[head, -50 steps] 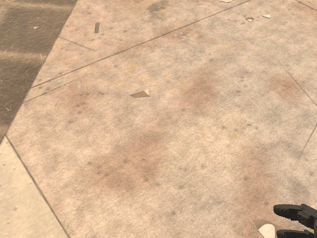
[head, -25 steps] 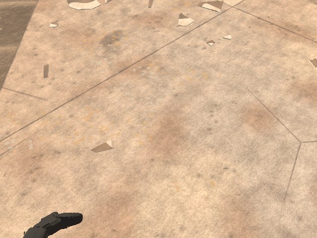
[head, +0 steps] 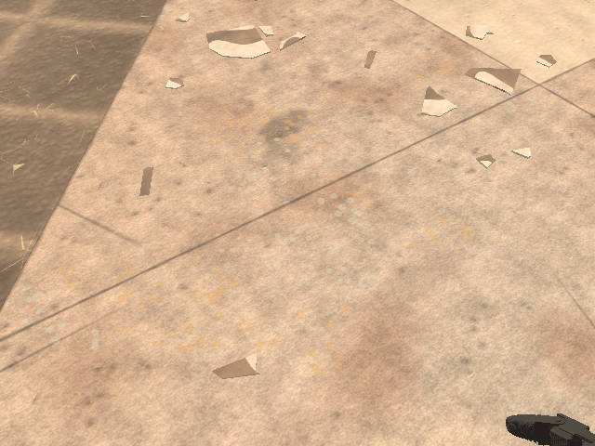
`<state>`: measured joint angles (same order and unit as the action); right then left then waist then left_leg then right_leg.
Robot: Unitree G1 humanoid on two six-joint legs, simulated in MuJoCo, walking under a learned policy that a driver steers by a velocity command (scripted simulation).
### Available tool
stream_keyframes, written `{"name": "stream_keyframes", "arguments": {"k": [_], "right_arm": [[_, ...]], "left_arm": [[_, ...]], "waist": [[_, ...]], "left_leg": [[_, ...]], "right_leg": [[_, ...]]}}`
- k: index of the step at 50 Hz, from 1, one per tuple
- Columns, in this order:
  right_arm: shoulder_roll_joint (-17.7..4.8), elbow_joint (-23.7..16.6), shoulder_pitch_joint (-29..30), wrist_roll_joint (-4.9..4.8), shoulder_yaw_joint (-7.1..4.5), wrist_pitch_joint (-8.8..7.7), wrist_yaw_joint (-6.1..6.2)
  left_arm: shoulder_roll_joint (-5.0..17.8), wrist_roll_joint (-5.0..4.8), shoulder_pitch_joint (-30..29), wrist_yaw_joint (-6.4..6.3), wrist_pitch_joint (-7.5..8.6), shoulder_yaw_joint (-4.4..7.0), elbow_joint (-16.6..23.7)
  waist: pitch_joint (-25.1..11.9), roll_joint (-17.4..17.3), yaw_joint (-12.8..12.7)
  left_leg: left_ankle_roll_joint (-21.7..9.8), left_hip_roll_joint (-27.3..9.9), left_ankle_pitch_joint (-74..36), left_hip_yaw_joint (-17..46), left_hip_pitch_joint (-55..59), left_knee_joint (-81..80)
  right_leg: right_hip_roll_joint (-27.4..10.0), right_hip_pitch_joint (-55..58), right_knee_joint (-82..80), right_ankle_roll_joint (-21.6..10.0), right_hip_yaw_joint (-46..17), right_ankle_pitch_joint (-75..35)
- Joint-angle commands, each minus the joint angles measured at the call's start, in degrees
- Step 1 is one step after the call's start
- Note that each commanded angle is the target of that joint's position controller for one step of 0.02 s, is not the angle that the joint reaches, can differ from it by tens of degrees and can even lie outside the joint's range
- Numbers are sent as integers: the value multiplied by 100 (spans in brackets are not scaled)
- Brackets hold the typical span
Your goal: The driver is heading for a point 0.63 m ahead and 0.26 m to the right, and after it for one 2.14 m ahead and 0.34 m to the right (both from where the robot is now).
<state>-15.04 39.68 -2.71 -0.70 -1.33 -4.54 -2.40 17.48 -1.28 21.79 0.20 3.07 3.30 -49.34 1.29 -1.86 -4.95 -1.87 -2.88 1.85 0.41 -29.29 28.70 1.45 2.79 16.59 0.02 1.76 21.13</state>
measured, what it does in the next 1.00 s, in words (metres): walks ahead, turning right: left foot, then right foot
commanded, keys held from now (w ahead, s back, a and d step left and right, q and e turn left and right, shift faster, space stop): w+e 0.90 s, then e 0.04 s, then q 0.06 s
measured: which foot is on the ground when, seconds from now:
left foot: up 0.00-0.00, down 0.02-0.58, up 0.60-1.00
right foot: down 0.00-0.04, up 0.06-0.54, down 0.56-1.00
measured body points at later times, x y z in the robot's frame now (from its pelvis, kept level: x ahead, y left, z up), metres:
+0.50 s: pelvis +0.26 +0.00 +0.00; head +0.29 -0.01 +0.45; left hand +0.51 +0.19 -0.09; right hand +0.22 -0.28 -0.13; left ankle +0.14 +0.12 -0.73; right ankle +0.40 -0.16 -0.70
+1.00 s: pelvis +0.54 -0.09 +0.00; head +0.56 -0.12 +0.45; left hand +0.73 +0.14 -0.10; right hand +0.62 -0.41 -0.08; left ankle +0.75 -0.06 -0.71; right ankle +0.40 -0.13 -0.73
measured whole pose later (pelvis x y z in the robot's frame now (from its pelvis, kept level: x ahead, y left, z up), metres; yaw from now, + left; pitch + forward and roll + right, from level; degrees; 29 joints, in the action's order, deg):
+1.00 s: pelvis +0.54 -0.09 +0.00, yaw -32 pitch +2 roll +0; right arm -16.3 40.7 -0.8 0.5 -2.5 -6.1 -1.6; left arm 16.9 -1.0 20.1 -1.3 1.6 4.6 -41.6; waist 2.0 -2.6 -4.6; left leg 2.2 -1.0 -3.2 4.5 -31.4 28.3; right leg 6.1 -5.0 25.4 -3.5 -10.1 21.2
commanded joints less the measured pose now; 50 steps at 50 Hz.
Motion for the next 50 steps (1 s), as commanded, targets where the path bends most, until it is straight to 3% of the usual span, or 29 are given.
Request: {"name": "stream_keyframes", "arguments": {"k": [1,2,3,4,5,6,7,9,12,17,20,23,26,27,28,29,30,31,32,33,34,35,38,42,45,47,50], "right_arm": [[-1209,51,-1565,59,-485,-107,89],[-1784,119,-2182,172,-626,-65,137],[-1428,148,-2372,119,-534,-34,128],[-1110,154,-2052,83,-425,-36,133],[-944,120,-1659,65,-367,-40,139],[-752,129,-1292,81,-313,-63,124],[-600,134,-1052,113,-278,-120,124],[-533,209,-848,149,-293,-209,124],[-668,381,-895,185,-358,-273,169],[-869,550,-1066,149,-410,-185,284],[-1008,704,-1385,88,-462,-81,315],[-1106,805,-1534,2,-509,69,321],[-1336,751,-1361,-61,-577,197,378],[-1392,726,-1285,-76,-590,241,394],[-1333,690,-1169,-100,-554,244,407],[-844,570,-1373,120,-391,172,389],[-354,245,-1645,131,-213,-30,305],[-913,172,-957,-77,-320,-251,209],[-974,15,-593,-222,-329,-356,170],[-886,74,-612,-129,-315,-389,208],[-950,147,-672,24,-360,-356,241],[-960,175,-795,66,-383,-284,231],[-763,118,-771,159,-353,-120,244],[-508,-136,102,146,-238,-107,229],[-529,-289,570,54,-222,-160,157],[-686,-359,636,78,-281,-204,122],[-802,-174,94,158,-341,-297,42]], "left_arm": [[716,65,-188,-53,-10,112,311],[124,102,395,-29,78,-68,479],[226,24,378,-23,167,-67,408],[750,-142,-34,-4,199,99,498],[770,-156,-385,-10,195,111,612],[722,-79,-546,-29,163,128,636],[656,-48,-445,-44,88,167,590],[416,-64,-219,-43,-62,152,481],[296,-35,-467,-70,-161,155,605],[109,6,-1234,86,-82,84,879],[20,11,-1807,197,-75,27,1148],[56,2,-2104,300,-80,32,1400],[334,-6,-1654,337,-130,183,1457],[545,-22,-1060,316,-149,304,1341],[859,-25,-112,235,-168,493,1103],[1377,-38,472,101,-237,633,958],[1678,-36,98,123,-145,628,1177],[1141,-5,159,173,-62,472,1227],[921,27,-22,177,14,404,1197],[785,21,-392,182,57,356,1219],[586,34,-716,155,72,297,1285],[536,100,-871,122,75,262,1375],[702,69,-806,24,100,302,1361],[842,27,-516,-96,38,345,1255],[888,0,-234,-111,-7,364,1139],[842,-15,-127,-141,-73,366,1065],[638,64,-193,-214,-140,311,1012]], "waist": [[-1066,353,1148],[-1980,-868,1070],[-2361,-1342,1187],[-1492,-828,1187],[-906,-589,1024],[-479,-392,849],[-301,-531,655],[-183,-523,479],[33,-258,450],[250,-81,700],[458,43,935],[509,10,954],[1,-312,522],[-338,-341,166],[-808,-180,-365],[-1259,869,-369],[-1962,1774,213],[-1959,857,-227],[-1184,652,-146],[-666,109,182],[-476,131,374],[-392,287,525],[-278,291,611],[-73,506,295],[-50,631,78],[-40,702,99],[-344,920,300]], "left_leg": [[-442,-205,73,175,2643,5],[-1178,-1716,819,2415,4979,-83],[-1384,-2098,1710,3934,5136,-940],[-1130,-1951,2239,3272,4467,-1121],[-968,-1778,2089,2533,3701,-1263],[-886,-1547,1703,1978,2989,-1497],[-797,-1356,1282,1484,2518,-1694],[-797,-1187,626,832,2054,-1978],[-847,-1161,-177,151,2057,-2138],[-730,-1043,-571,-692,2413,-2239],[-730,-1239,-778,-906,2943,-2160],[-660,-1401,-1515,-1090,3562,-1798],[-482,-1383,-4200,-1320,3783,-641],[-404,-1301,-4659,-1379,3630,236],[-202,-1067,-4129,-1487,2947,1528],[58,-652,-675,-1439,1282,3380],[336,637,3245,-394,-930,5189],[197,319,3008,551,-1559,5360],[54,85,2502,490,-1758,5033],[49,-176,2078,475,-1483,4455],[110,-343,1833,479,-1111,3955],[175,-420,1658,493,-764,3775],[485,-362,1281,312,-545,3045],[663,-59,-180,220,-315,1236],[633,173,-760,230,69,447],[526,289,-626,334,117,68],[200,277,-596,241,496,-164]], "right_leg": [[-1032,-988,2066,-628,-487,-3362],[-174,-3277,4319,-170,-68,-1225],[102,-4109,5311,-117,-796,1239],[-208,-4587,5746,-171,-1024,959],[-497,-4620,5648,-208,-829,471],[-683,-4445,5348,-186,-772,38],[-855,-4117,5095,-164,-829,-305],[-914,-3730,5007,-84,-797,-662],[-925,-4091,4591,16,-895,-1276],[-834,-4127,2937,6,-499,-2463],[-798,-4320,2339,-106,-243,-2441],[-678,-4422,2012,-285,12,-1939],[-148,-3408,2005,-615,481,-1102],[81,-2623,1928,-777,567,-959],[259,-1155,1460,-1017,444,-1339],[-770,532,1435,-1384,-1187,-1584],[-1989,2018,468,-2599,-4618,-361],[-2036,1951,-56,-2361,-4639,-102],[-1854,1276,-89,-2116,-3807,-412],[-1576,378,-97,-1895,-3133,-1067],[-1359,-231,-147,-1777,-2649,-1624],[-1227,-666,-261,-1744,-2431,-1987],[-1033,-1314,-431,-1776,-1961,-2740],[-609,-1714,-356,-1423,-1494,-2272],[-658,-1731,-228,-1262,-1702,-1709],[-706,-1398,265,-1137,-1941,-2127],[-884,-753,1067,-893,-2019,-3053]]}}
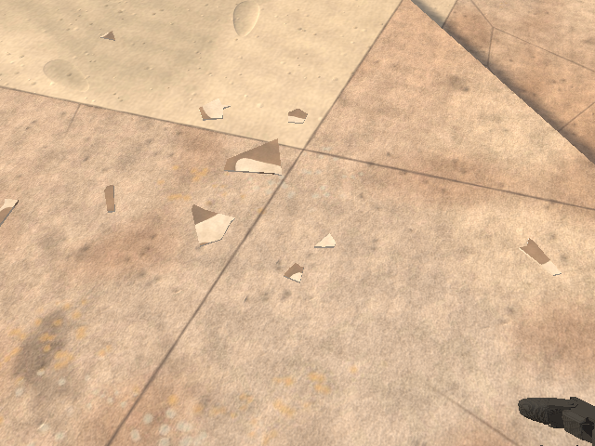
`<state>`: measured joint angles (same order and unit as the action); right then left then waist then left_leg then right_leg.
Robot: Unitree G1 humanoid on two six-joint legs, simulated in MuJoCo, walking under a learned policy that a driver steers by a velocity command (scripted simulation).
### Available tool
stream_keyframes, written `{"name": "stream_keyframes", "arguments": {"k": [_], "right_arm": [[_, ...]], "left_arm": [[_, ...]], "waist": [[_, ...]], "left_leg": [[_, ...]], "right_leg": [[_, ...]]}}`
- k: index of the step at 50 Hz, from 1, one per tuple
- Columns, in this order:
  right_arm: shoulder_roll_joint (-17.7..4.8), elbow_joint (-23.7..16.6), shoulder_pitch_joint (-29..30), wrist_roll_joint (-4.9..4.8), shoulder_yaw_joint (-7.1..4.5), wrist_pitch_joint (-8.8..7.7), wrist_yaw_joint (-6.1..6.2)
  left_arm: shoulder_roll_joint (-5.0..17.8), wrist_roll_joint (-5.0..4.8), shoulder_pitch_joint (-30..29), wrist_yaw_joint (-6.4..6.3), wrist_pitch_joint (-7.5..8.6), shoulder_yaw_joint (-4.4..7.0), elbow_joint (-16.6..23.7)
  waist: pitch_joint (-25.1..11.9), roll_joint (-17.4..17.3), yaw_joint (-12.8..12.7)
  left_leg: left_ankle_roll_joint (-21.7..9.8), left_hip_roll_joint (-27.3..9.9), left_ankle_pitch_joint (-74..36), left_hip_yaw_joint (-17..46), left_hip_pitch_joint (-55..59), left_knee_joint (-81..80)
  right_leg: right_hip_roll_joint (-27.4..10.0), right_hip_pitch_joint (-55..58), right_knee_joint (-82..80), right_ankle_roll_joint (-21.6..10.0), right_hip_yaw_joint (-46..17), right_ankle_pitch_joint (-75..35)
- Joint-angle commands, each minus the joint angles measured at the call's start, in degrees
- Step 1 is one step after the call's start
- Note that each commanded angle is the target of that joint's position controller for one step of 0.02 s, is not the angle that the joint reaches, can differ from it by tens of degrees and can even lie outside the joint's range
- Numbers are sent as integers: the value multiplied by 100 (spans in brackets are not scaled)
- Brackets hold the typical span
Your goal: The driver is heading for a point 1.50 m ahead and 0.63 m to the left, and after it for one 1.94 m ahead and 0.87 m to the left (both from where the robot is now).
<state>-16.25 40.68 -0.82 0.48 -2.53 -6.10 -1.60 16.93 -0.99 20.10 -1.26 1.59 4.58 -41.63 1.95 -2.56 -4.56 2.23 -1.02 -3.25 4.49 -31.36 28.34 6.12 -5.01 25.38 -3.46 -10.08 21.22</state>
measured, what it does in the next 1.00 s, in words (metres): walks ahead, turning left: left foot, then right foot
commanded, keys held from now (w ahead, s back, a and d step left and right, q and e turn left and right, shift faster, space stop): q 0.96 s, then no key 0.04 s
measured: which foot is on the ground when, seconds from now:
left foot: up 0.00-0.02, down 0.04-0.46, up 0.48-0.84, down 0.86-1.00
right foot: down 0.00-0.06, up 0.08-0.44, down 0.46-0.86, up 0.88-1.00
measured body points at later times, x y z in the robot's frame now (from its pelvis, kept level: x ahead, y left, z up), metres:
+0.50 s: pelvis +0.12 +0.01 +0.00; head +0.15 +0.00 +0.45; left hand +0.24 +0.31 -0.09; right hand +0.30 -0.26 -0.11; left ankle +0.16 +0.13 -0.72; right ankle +0.18 -0.11 -0.74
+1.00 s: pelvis +0.12 +0.05 +0.00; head +0.14 +0.09 +0.45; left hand +0.11 +0.37 -0.11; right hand +0.39 -0.13 -0.07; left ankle +0.08 +0.13 -0.73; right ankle +0.17 -0.10 -0.66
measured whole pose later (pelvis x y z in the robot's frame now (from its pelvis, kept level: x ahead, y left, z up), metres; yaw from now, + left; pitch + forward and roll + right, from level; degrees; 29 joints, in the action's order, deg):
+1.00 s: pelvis +0.12 +0.05 +0.00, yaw +28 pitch +2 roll -1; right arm -17.2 36.7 -10.0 -0.1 -3.9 1.8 -0.2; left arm 18.9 0.5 8.4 -2.4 -1.0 5.4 -40.9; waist 3.1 2.2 -0.1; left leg -2.7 1.9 13.9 2.0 -16.9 29.1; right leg -1.8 -29.0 62.4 4.0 -0.8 27.4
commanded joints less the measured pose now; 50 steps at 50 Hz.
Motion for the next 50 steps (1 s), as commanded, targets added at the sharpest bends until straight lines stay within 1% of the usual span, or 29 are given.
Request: {"name": "stream_keyframes", "arguments": {"k": [1,2,3,4,5,7,9,11,14,19,22,23,24,25,26,27,29,32,37,40,42,43,44,45,46,47,48,49,50], "right_arm": [[-711,-150,-489,109,-250,-176,-33],[-932,-104,-926,210,-283,-213,-25],[-1204,-39,-1348,325,-315,-172,-12],[-918,179,-1555,113,-263,-77,-79],[-785,71,-1263,-97,-213,9,-103],[-614,-78,-653,-94,-123,164,-87],[-768,-89,-475,-30,-175,267,-26],[-918,-83,-549,0,-258,341,32],[-1028,-118,-604,-96,-348,449,133],[-998,-166,-616,-150,-389,661,235],[-926,-214,-578,-206,-372,772,294],[-741,-225,-732,-193,-313,781,305],[-468,-352,-865,-169,-247,747,292],[-793,-366,-896,-143,-347,686,286],[-1096,-255,-1083,-139,-464,684,272],[-1114,-118,-1238,-167,-509,745,281],[-902,-53,-1314,-153,-477,884,315],[-629,-358,-873,-219,-368,908,255],[-556,-678,-604,-184,-282,913,107],[-672,-741,-712,-183,-338,967,40],[-672,-642,-1083,-169,-386,983,14],[-849,-592,-1298,-151,-458,979,66],[-1558,-669,-1490,-139,-633,953,169],[-1768,-809,-1412,51,-627,849,140],[-1476,-795,-1452,124,-552,730,97],[-1314,-752,-1192,76,-491,657,117],[-1173,-768,-907,-38,-461,648,157],[-1021,-795,-682,-123,-393,669,201],[-950,-809,-632,-109,-346,689,239]], "left_arm": [[588,45,-153,-66,10,140,265],[371,115,-103,-54,28,56,346],[129,121,742,-54,58,-44,281],[314,103,1329,-10,57,-48,103],[754,50,940,9,-3,46,111],[844,122,-207,-43,-126,92,345],[638,151,-400,-99,-198,75,447],[408,145,-314,-164,-189,22,413],[398,128,-442,-201,-193,14,405],[404,101,-885,-122,-131,20,541],[436,82,-647,-42,10,63,462],[717,143,-525,-62,29,137,475],[1242,297,-673,-94,-31,249,540],[1116,458,-800,-66,-38,239,590],[813,411,-1029,-78,-16,138,697],[623,306,-1291,-89,-5,86,734],[534,169,-1438,-106,-10,42,732],[626,201,-1169,-147,-98,85,631],[968,157,-1135,-120,-195,230,575],[1050,45,-1149,-50,-179,272,513],[1004,-78,-1242,-38,-158,271,457],[820,-55,-913,-15,-128,228,306],[471,225,-802,18,-111,120,427],[430,294,-1353,-39,-100,81,738],[705,197,-1618,-76,-112,159,737],[745,108,-1612,-99,-140,190,701],[734,128,-1473,-149,-168,213,576],[796,162,-1343,-182,-199,238,510],[755,164,-1222,-166,-201,234,454]], "waist": [[-587,972,496],[-1148,658,654],[-2018,-629,469],[-2536,-1414,355],[-1996,-813,435],[-863,-59,524],[-512,-256,357],[-657,-542,331],[-1003,-520,386],[-718,-603,500],[-667,-568,280],[-778,-245,298],[-672,1191,549],[-634,1728,477],[-605,1285,561],[-508,998,667],[-388,937,632],[-389,1120,390],[-648,1307,232],[-630,1359,294],[-643,1233,554],[-707,803,588],[-822,-866,452],[-870,-1494,694],[-992,-762,917],[-756,-572,719],[-632,-334,575],[-598,-406,473],[-666,-500,416]], "left_leg": [[-375,124,-477,-327,1269,-418],[-646,-415,-2003,63,2343,-199],[-1654,-1660,-3621,1712,4233,112],[-2247,-2199,-3083,3104,4611,-257],[-2088,-2005,-1522,3028,4143,-495],[-1698,-1461,-328,2191,2818,-815],[-1463,-1039,-181,1728,1907,-1036],[-1485,-832,-608,1470,1736,-1057],[-1543,-853,-128,1600,1767,-1083],[-1402,-703,1450,2035,1487,-1145],[-1100,-433,1383,2111,1313,-732],[-820,-192,1895,1890,933,-264],[-447,580,3072,874,7,860],[-188,706,3870,277,-248,2304],[-46,473,3681,368,-235,3165],[66,416,3393,313,-272,3532],[286,325,2929,208,-481,4005],[461,178,2597,-157,-536,3406],[349,-26,2623,-564,440,1981],[123,34,2418,-765,874,1157],[-192,193,1520,-922,1637,-43],[-407,169,705,-609,2383,-585],[-947,-1190,-1514,1242,3471,-653],[-2193,-2202,-2349,2570,3252,-685],[-2306,-2020,-1749,2288,3072,-829],[-1976,-1658,-1239,1808,2869,-828],[-1668,-1343,-766,1523,2743,-818],[-1539,-1230,-742,1344,2626,-823],[-1525,-1114,-904,1212,2453,-826]], "right_leg": [[-1145,43,659,-381,-683,-3589],[-801,-259,1621,-126,-446,-3141],[-165,-1642,3459,321,-63,-700],[-46,-2241,4422,570,-27,1708],[-360,-2632,4826,646,-47,1575],[-631,-2932,4541,708,344,1038],[-757,-2431,3561,669,469,742],[-590,-2013,2837,712,642,716],[-508,-1704,2211,736,564,149],[-397,-1450,1275,678,487,-273],[-420,-647,-171,485,598,-1068],[-1068,-89,-485,251,162,-1225],[-2222,142,-761,-431,-1104,-1748],[-2909,-251,-939,-1088,-1823,-2438],[-2815,-345,-846,-1147,-1507,-2677],[-2460,-369,-722,-915,-936,-2742],[-2141,-248,-578,-734,-291,-3063],[-2017,52,-586,-843,204,-3342],[-2266,40,-498,-921,556,-3437],[-2396,16,-301,-831,638,-3332],[-2275,-278,189,-485,921,-2981],[-2044,-782,760,-75,1261,-2288],[-1405,-2269,2409,555,1856,-27],[-654,-3374,3653,825,1284,1882],[-772,-3380,4284,784,719,1762],[-854,-3401,4343,708,615,1264],[-900,-3408,4141,710,575,820],[-913,-3312,4026,757,580,492],[-837,-3045,4099,811,650,240]]}}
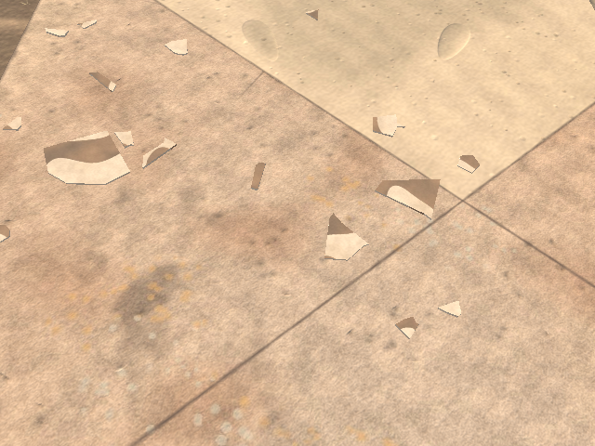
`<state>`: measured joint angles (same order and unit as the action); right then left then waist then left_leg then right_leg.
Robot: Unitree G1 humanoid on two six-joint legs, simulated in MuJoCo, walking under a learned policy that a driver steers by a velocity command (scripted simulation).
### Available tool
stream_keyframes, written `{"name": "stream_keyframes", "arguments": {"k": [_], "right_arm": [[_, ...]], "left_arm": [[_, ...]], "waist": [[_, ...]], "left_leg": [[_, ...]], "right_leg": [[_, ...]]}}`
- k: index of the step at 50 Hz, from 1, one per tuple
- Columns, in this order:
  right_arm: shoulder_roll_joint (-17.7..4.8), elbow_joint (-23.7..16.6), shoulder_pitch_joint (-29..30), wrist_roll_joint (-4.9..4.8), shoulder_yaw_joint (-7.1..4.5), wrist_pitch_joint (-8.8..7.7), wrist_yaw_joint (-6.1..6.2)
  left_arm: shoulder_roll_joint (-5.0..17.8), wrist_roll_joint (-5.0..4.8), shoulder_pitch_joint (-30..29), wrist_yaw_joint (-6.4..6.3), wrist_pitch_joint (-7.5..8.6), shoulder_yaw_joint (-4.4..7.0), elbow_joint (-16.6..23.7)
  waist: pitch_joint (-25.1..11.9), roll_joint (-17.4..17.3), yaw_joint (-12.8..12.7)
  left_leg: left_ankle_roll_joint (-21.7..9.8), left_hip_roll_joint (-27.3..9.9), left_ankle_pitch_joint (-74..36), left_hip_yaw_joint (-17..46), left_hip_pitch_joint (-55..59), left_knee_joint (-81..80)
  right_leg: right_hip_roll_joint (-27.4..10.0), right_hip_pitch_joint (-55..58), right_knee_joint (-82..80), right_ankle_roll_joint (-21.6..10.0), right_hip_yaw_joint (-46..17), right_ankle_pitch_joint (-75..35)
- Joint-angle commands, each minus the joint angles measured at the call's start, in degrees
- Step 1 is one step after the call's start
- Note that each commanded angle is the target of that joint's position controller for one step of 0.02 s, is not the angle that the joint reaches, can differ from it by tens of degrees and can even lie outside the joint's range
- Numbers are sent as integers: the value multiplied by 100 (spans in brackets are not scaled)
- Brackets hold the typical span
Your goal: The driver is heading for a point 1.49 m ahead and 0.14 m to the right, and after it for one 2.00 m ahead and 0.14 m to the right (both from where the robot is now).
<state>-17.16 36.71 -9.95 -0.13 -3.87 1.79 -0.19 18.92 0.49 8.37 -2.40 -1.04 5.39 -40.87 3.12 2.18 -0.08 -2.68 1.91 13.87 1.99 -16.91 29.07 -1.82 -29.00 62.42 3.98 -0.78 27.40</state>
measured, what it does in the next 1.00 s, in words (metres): steps on the spot: right foot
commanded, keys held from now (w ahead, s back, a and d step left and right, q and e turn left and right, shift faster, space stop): no key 1.00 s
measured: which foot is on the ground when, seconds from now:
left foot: down 0.00-1.00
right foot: up 0.00-0.28, down 0.30-1.00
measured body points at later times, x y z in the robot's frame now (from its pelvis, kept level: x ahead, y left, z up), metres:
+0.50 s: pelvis +0.01 -0.02 +0.00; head +0.02 -0.03 +0.45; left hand +0.14 +0.25 -0.10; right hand +0.16 -0.27 -0.12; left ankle +0.01 +0.09 -0.74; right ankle +0.02 -0.15 -0.74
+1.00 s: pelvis +0.02 -0.04 +0.00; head +0.03 -0.04 +0.45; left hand +0.10 +0.22 -0.13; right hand +0.12 -0.30 -0.14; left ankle +0.01 +0.09 -0.74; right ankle +0.02 -0.15 -0.74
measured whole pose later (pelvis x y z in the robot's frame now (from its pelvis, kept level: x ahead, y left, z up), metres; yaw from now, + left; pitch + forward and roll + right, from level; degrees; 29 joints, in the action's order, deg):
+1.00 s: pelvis +0.02 -0.04 +0.00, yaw +5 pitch -2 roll +0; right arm -13.6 53.7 -11.7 0.3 -2.5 1.4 2.4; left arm 13.9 0.4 11.3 -0.7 1.6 0.7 -51.3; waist 2.3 -0.3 0.1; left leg 1.0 1.7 15.0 6.7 -10.8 27.7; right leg 1.2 -10.1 27.8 -1.1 -0.2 15.9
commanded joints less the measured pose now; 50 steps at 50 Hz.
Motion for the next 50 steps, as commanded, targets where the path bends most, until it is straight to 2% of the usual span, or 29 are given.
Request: {"name": "stream_keyframes", "arguments": {"k": [1,3,6,10,12,13,14,15,16,17,18,19,21,25,30,40,50], "right_arm": [[-805,-404,278,-8,-181,-89,122],[-753,-355,227,28,-150,-91,156],[-787,-278,196,41,-140,-76,177],[-815,-174,222,71,-109,-59,102],[-728,-102,292,41,-54,-58,72],[-645,-70,377,7,-11,-60,67],[-521,7,293,-12,42,-80,63],[-362,69,79,70,99,-135,59],[-375,109,-261,163,82,-199,23],[-315,153,-222,149,90,-202,38],[-463,199,4,165,64,-177,56],[-513,197,184,136,32,-139,74],[-458,227,179,112,35,-53,95],[-334,389,71,89,43,-86,101],[-295,603,-46,75,27,-109,141],[-323,1051,-202,59,0,-94,240],[-286,1575,-214,44,-2,-88,288]], "left_arm": [[504,-5,63,-30,65,140,332],[386,-50,81,-5,68,88,297],[248,-41,-85,33,69,-3,330],[322,-78,-115,88,96,-17,338],[286,-87,-24,114,134,-29,301],[213,-74,117,137,165,-48,239],[175,-14,222,161,202,-76,198],[367,74,293,148,234,-65,216],[804,93,220,122,231,13,255],[520,78,1,164,234,-50,186],[228,67,-187,206,257,-130,253],[215,76,-184,214,278,-139,234],[275,62,-66,213,347,-152,182],[211,36,102,155,347,-206,107],[173,22,104,139,320,-248,32],[112,3,157,171,327,-303,-347],[141,-15,274,152,327,-338,-855]], "waist": [[-873,-978,-61],[-914,-946,-27],[-829,-1016,96],[-594,-1088,206],[-528,-1034,133],[-523,-950,-7],[-536,-796,-108],[-700,-462,-23],[-770,375,342],[-831,773,384],[-643,574,256],[-541,456,144],[-404,324,79],[-393,-4,10],[-390,-248,-7],[-320,-250,26],[-219,-197,25]], "left_leg": [[-1046,-1350,-2662,1365,978,-905],[-1038,-1281,-2522,1262,1024,-910],[-1033,-1264,-1913,1335,946,-923],[-1105,-1299,-1214,1605,533,-943],[-1044,-1259,-1149,1720,451,-837],[-933,-1163,-1147,1686,354,-728],[-712,-1024,-1052,1629,203,-668],[-383,-796,-670,1476,-20,-493],[-112,-296,-4,980,-207,-158],[133,-123,296,579,298,-249],[221,-156,109,578,472,-287],[184,-145,-50,592,416,-253],[104,-196,-303,702,355,-296],[87,-231,-527,746,291,-339],[162,-245,-717,758,356,-355],[221,-277,-966,748,623,-385],[271,-253,-992,660,744,-486]], "right_leg": [[5,-492,361,104,-241,-553],[8,-346,-146,140,-206,-743],[-54,23,-1112,140,-215,-822],[-21,703,-2026,54,-146,-624],[17,1053,-2670,-20,-111,-779],[54,1420,-3322,-86,-51,-1232],[13,1914,-4078,-177,-107,-2044],[-425,2478,-4138,-315,-545,-2963],[-918,2624,-3861,-645,-920,-3842],[-949,1926,-3994,-990,-1040,-2842],[-699,1685,-4083,-890,-893,-2072],[-511,1638,-4058,-707,-708,-1768],[-369,1612,-3979,-546,-556,-1692],[-273,1735,-3816,-530,-439,-1807],[-204,1783,-3767,-561,-393,-1885],[-103,1727,-3879,-570,-326,-1928],[-62,1722,-4052,-595,-325,-1868]]}}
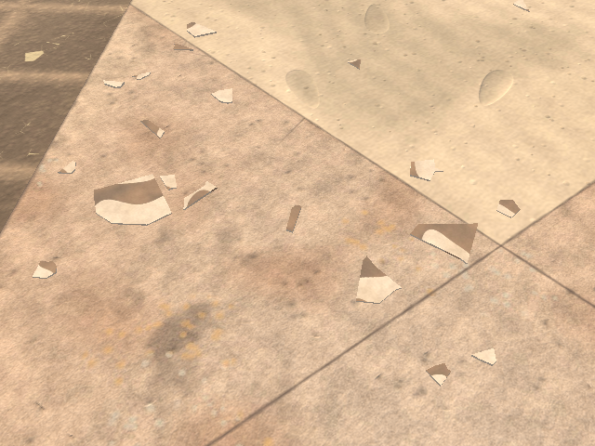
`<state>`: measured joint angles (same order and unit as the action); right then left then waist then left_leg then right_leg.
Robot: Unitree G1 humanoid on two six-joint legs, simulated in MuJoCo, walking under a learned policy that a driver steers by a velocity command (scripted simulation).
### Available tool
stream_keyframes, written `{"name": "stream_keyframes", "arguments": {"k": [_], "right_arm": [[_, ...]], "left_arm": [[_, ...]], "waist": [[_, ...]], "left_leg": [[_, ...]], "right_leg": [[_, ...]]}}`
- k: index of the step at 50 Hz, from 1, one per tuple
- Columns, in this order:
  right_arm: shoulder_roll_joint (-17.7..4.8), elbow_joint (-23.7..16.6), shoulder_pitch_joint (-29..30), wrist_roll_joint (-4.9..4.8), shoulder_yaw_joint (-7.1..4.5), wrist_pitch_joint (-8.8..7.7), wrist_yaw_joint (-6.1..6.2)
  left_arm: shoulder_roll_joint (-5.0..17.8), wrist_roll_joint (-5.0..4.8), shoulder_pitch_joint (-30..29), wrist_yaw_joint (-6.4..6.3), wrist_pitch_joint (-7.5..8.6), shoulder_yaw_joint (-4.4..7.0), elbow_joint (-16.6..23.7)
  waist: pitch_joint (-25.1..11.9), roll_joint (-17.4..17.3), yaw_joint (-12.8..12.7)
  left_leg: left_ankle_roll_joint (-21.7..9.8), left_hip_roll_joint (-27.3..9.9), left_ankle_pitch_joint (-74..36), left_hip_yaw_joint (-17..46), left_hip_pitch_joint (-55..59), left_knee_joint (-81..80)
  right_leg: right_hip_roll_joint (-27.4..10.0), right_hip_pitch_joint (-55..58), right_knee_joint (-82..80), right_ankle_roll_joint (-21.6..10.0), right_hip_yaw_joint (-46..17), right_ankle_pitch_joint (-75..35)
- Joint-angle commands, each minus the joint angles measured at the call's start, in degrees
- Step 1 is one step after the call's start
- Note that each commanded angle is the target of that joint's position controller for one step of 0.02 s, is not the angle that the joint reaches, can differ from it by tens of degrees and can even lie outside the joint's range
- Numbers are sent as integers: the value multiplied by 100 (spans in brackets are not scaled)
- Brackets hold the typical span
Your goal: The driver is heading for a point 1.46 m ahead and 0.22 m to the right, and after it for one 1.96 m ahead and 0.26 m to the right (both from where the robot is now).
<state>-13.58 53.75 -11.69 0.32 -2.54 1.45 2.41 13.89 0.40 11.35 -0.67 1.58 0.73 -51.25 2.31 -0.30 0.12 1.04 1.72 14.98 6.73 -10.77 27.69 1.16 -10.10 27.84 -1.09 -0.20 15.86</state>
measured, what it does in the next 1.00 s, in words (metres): stands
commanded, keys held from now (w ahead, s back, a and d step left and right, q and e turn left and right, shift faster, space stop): no key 0.88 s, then w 0.12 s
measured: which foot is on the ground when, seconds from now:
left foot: down 0.00-0.94, up 0.96-1.00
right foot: down 0.00-1.00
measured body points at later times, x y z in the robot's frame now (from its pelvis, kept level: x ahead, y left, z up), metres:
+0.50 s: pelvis +0.00 -0.01 +0.00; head +0.01 -0.02 +0.45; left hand +0.05 +0.25 -0.14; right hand +0.03 -0.27 -0.15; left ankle +0.00 +0.13 -0.74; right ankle -0.01 -0.11 -0.74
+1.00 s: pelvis +0.01 -0.01 +0.00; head +0.01 -0.01 +0.45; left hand +0.02 +0.24 -0.15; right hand +0.02 -0.26 -0.15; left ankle +0.00 +0.12 -0.73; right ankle -0.01 -0.11 -0.74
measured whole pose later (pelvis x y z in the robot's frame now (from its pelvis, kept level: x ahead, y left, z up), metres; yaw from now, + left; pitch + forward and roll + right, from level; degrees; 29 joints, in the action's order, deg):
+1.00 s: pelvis +0.01 -0.01 +0.00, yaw +0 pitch -1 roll +0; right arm -12.2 64.0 -15.8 -0.4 -0.9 -0.3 3.0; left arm 12.9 -0.8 16.5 -1.7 1.0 0.7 -60.4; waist 0.5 -0.3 -0.5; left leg 0.3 0.0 21.7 4.0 -13.8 34.5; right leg 2.6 -10.2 27.5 -3.5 0.2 16.9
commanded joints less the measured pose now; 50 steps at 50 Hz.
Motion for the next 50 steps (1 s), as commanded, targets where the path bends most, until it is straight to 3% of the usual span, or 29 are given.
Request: {"name": "stream_keyframes", "arguments": {"k": [1,20,44,46,47,48,49,50], "right_arm": [[-639,-78,-41,-3,-133,-54,30],[-558,635,-162,-16,-48,-90,64],[-431,922,-466,-29,63,-127,92],[-310,974,-566,-46,93,-119,104],[-324,926,-510,-67,87,-136,107],[-334,822,-370,-71,91,-188,94],[-317,691,-200,-81,106,-278,61],[-326,591,-48,-106,107,-377,15]], "left_arm": [[647,-7,-11,-25,64,124,136],[633,-27,239,-60,23,48,-482],[494,-43,541,-72,-21,24,-772],[535,-64,656,-102,-46,47,-843],[747,-109,685,-126,-60,117,-829],[916,-143,847,-142,-57,175,-835],[1092,-156,994,-151,-30,243,-835],[1172,-144,1023,-161,18,293,-812]], "waist": [[-130,52,4],[-28,43,-30],[45,30,-52],[-10,184,-76],[114,423,-121],[276,700,-208],[429,958,-283],[649,989,-307]], "left_leg": [[-96,-231,-1097,175,134,-359],[-23,-209,-986,14,54,-492],[5,-213,-904,-89,-69,-520],[-23,10,126,-356,-155,-289],[-62,180,835,-572,-454,108],[-105,206,1172,-688,-930,591],[-147,67,1140,-736,-1287,1178],[-201,-188,1035,-637,-1538,1702]], "right_leg": [[-358,-166,-609,-92,-385,-706],[-314,-110,-753,-168,-407,-679],[-266,-86,-768,-205,-402,-758],[-243,-98,-985,-290,-489,865],[-399,-175,-1164,-469,-783,1903],[-832,-172,-1497,-737,-1402,2810],[-1415,-201,-1880,-1065,-2173,3314],[-1856,-369,-2144,-1337,-2739,3273]]}}
Keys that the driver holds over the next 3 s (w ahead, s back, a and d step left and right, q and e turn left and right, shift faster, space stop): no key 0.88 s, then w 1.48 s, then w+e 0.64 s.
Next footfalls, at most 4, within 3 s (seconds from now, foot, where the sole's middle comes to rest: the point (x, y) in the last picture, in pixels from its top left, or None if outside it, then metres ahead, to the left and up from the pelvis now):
1.20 left None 0.10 0.14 -0.78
1.68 right None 0.47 -0.08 -0.78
2.20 left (249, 342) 0.78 0.16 -0.78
2.78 right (340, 250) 1.08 -0.09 -0.78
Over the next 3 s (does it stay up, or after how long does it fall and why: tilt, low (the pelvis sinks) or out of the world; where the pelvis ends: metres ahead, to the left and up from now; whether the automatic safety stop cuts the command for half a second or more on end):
stays up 1.04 -0.01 0.01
